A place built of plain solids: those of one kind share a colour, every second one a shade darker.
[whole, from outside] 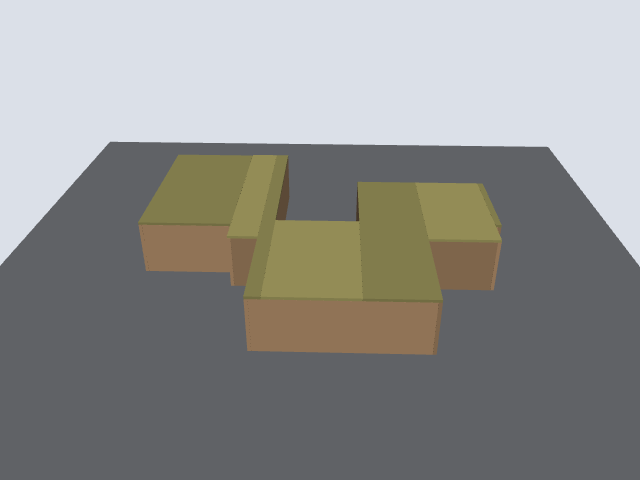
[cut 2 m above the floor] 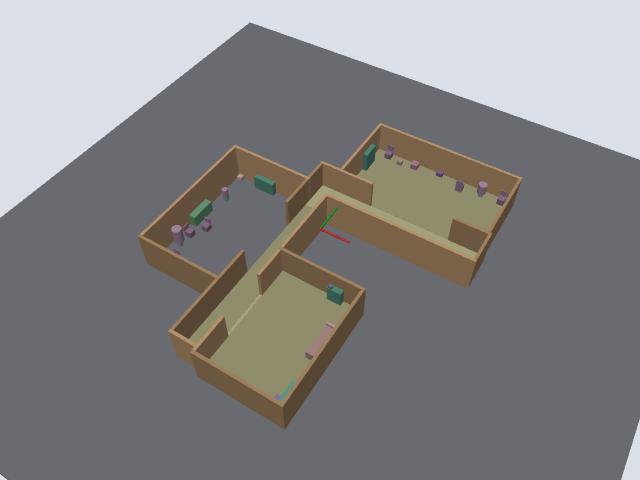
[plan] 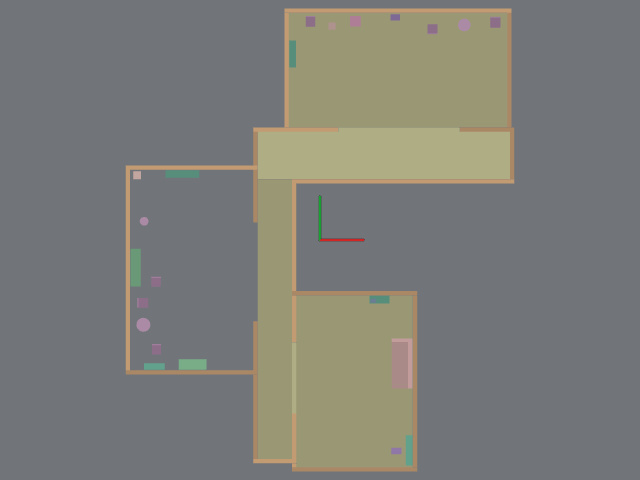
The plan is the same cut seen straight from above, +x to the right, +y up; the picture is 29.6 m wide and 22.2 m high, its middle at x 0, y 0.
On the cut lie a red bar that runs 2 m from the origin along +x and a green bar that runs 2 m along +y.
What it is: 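A storey of a split-level house; a hall and three lower rooms open beside it; the rooms' floors lie 0.67 m, 0.184 m and not at all below the hall's; a bare drop, one riser, a flush line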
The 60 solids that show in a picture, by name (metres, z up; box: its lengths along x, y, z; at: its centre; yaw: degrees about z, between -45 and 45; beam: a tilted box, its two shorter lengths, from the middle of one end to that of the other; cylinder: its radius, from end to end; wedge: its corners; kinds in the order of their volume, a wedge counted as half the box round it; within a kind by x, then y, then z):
{
 "floor_1": {"box": [1.59, 12.95, 0.72], "at": [-2.09, -3.66, 0.31]},
 "floor_2": {"box": [0.2, 3.29, 0.72], "at": [-1.19, -6.38, 0.31]},
 "floor_3": {"box": [5.39, 7.94, 0.72], "at": [1.6, -6.53, 0.31]},
 "floor_4": {"box": [11.67, 2.19, 0.72], "at": [2.95, 3.91, 0.31]},
 "floor_5": {"box": [10.1, 5.3, 0.54], "at": [3.61, 7.86, 0.22]},
 "floor_6": {"box": [5.63, 0.2, 0.54], "at": [3.65, 5.11, 0.22]},
 "wall_1": {"box": [0.2, 9.28, 3.3], "at": [-8.88, -1.39, 1.6]},
 "wall_2": {"box": [6.1, 0.2, 3.3], "at": [-5.93, -6.13, 1.6]},
 "wall_3": {"box": [6.1, 0.2, 3.3], "at": [-5.93, 3.35, 1.6]},
 "wall_4": {"box": [0.2, 3.91, 3.3], "at": [-2.99, -8.18, 1.6]},
 "wall_5": {"box": [0.2, 2.27, 3.3], "at": [-2.99, -4.89, 1.6]},
 "wall_6": {"box": [0.2, 2.44, 3.3], "at": [-2.99, 2.03, 1.6]},
 "wall_7": {"box": [0.2, 1.56, 3.3], "at": [-2.99, 4.23, 1.6]},
 "wall_8": {"box": [1.99, 0.2, 3.3], "at": [-2.09, -10.23, 1.6]},
 "wall_9": {"box": [0.2, 5.3, 3.3], "at": [-1.54, 7.86, 1.6]},
 "wall_10": {"box": [0.2, 2.11, 3.3], "at": [-1.19, -9.08, 1.6]},
 "wall_11": {"box": [0.2, 2.17, 3.3], "at": [-1.19, -3.65, 1.6]},
 "wall_12": {"box": [0.2, 4.98, 3.3], "at": [-1.19, 0.13, 1.6]},
 "wall_13": {"box": [3.93, 0.2, 3.3], "at": [-1.12, 5.11, 1.6]},
 "wall_14": {"box": [5.79, 0.2, 3.3], "at": [1.6, -10.61, 1.6]},
 "wall_15": {"box": [5.79, 0.2, 3.3], "at": [1.6, -2.46, 1.6]},
 "wall_16": {"box": [10.5, 0.2, 3.3], "at": [3.61, 10.61, 1.6]},
 "wall_17": {"box": [10.28, 0.2, 3.3], "at": [3.85, 2.72, 1.6]},
 "wall_18": {"box": [0.2, 7.94, 3.3], "at": [4.4, -6.53, 1.6]},
 "wall_19": {"box": [2.52, 0.2, 3.3], "at": [7.73, 5.11, 1.6]},
 "wall_20": {"box": [0.2, 5.3, 3.3], "at": [8.76, 7.86, 1.6]},
 "wall_21": {"box": [0.2, 2.19, 3.3], "at": [8.88, 3.91, 1.6]},
 "roof_1": {"box": [7.89, 4.98, 0.16], "at": [-5.04, 0.13, 3.33]},
 "roof_2": {"box": [13.48, 3.86, 0.16], "at": [-2.24, -4.29, 3.33]},
 "roof_3": {"box": [17.97, 0.83, 0.16], "at": [0.0, 3.03, 3.33]},
 "roof_4": {"box": [7.58, 4.11, 0.16], "at": [0.7, -8.28, 3.33]},
 "roof_5": {"box": [5.79, 0.37, 0.16], "at": [1.6, -10.52, 3.33]},
 "roof_6": {"box": [12.07, 1.76, 0.16], "at": [2.95, 4.33, 3.33]},
 "roof_7": {"box": [10.5, 5.5, 0.16], "at": [3.61, 7.96, 3.33]},
 "case_1": {"box": [0.96, 0.31, 1.96], "at": [-7.66, -5.85, 0.93]},
 "case_2": {"box": [1.56, 0.35, 1.08], "at": [-6.37, 3.05, 0.49]},
 "case_3": {"box": [0.32, 1.25, 1.45], "at": [-1.26, 8.6, 1.21]},
 "case_4": {"box": [0.93, 0.35, 1.12], "at": [2.75, -2.76, 1.23]},
 "case_5": {"box": [0.31, 1.4, 1.5], "at": [4.12, -9.73, 1.42]},
 "sideboard_1": {"box": [0.47, 1.76, 0.92], "at": [-8.53, -1.28, 0.41]},
 "sideboard_2": {"box": [1.29, 0.5, 0.89], "at": [-5.89, -5.76, 0.4]},
 "sofa_1": {"box": [0.75, 0.17, 0.59], "at": [3.69, -6.79, 0.96]},
 "sofa_2": {"box": [0.75, 1.98, 0.41], "at": [3.69, -5.71, 0.87]},
 "sofa_3": {"box": [0.75, 0.17, 0.59], "at": [3.69, -4.63, 0.96]},
 "sofa_4": {"box": [0.2, 2.32, 0.93], "at": [4.17, -5.71, 1.14]},
 "bush_1": {"cylinder": 0.32, "from": [-8.17, -3.92, 0.47], "to": [-8.17, -3.92, 1.6]},
 "bush_2": {"cylinder": 0.2, "from": [-8.13, 0.87, 0.34], "to": [-8.13, 0.87, 1.02]},
 "bush_3": {"cylinder": 0.29, "from": [6.67, 9.95, 0.84], "to": [6.67, 9.95, 1.56]},
 "chair_1": {"box": [0.45, 0.45, 0.49], "at": [-8.17, -2.91, 0.19]},
 "chair_2": {"box": [0.45, 0.41, 0.47], "at": [-7.58, -1.96, 0.19]},
 "chair_3": {"box": [0.42, 0.43, 0.48], "at": [-7.56, -5.08, 0.19]},
 "chair_4": {"box": [0.45, 0.45, 0.42], "at": [-0.44, 10.09, 0.69]},
 "chair_5": {"box": [0.47, 0.05, 0.95], "at": [5.21, 9.54, 0.96]},
 "chair_6": {"box": [0.47, 0.42, 0.43], "at": [5.21, 9.77, 0.7]},
 "chair_7": {"box": [0.48, 0.46, 0.46], "at": [8.11, 10.05, 0.71]},
 "pouf_1": {"box": [0.49, 0.49, 0.4], "at": [1.64, 10.12, 0.69]},
 "basket_1": {"box": [0.37, 0.37, 0.4], "at": [-8.46, 3.0, 0.15]},
 "basket_2": {"box": [0.34, 0.34, 0.31], "at": [0.56, 9.89, 0.64]},
 "toybox_1": {"box": [0.44, 0.3, 0.31], "at": [3.48, 10.3, 0.64]},
 "toybox_2": {"box": [0.48, 0.3, 0.27], "at": [3.53, -9.76, 0.81]}
}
